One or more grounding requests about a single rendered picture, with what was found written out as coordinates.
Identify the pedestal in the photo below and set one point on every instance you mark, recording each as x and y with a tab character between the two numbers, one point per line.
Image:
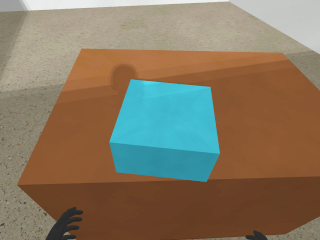
266	178

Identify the right robot hand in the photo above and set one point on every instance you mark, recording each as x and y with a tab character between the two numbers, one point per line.
258	236

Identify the carton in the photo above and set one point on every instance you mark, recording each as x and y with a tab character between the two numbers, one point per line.
166	130

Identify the left robot hand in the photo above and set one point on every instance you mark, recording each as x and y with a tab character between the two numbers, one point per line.
60	228

